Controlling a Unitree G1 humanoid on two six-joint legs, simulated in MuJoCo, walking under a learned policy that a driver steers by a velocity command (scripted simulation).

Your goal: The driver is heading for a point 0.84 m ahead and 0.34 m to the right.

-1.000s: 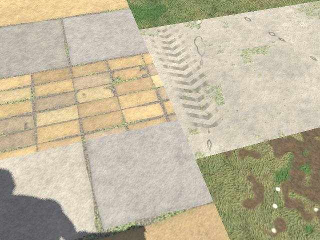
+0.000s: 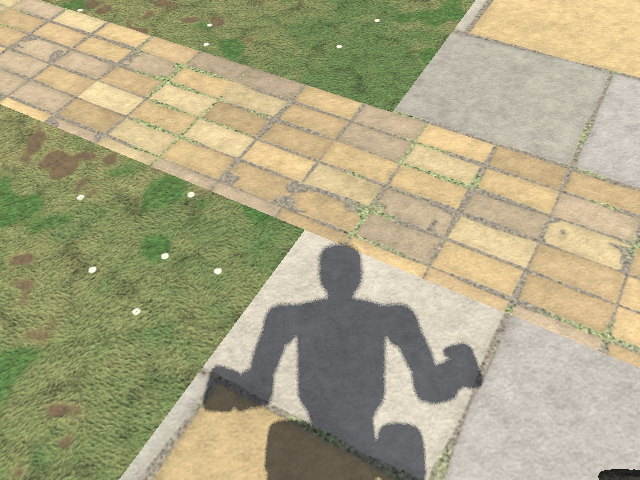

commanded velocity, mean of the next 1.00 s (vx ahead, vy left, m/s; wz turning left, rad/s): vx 0.69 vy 0.00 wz -0.60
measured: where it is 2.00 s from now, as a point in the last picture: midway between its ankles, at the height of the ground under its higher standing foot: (617, 272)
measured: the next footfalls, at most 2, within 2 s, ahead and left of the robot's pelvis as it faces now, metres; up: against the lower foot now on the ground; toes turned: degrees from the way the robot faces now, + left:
left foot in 0.16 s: +0.02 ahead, +0.13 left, +0.00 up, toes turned -12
right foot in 0.62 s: +0.31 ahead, -0.24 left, +0.00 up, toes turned -35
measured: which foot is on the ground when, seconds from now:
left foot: up 0.00-0.14, down 0.16-0.64, up 0.66-1.00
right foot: down 0.00-0.18, up 0.20-0.60, down 0.62-1.00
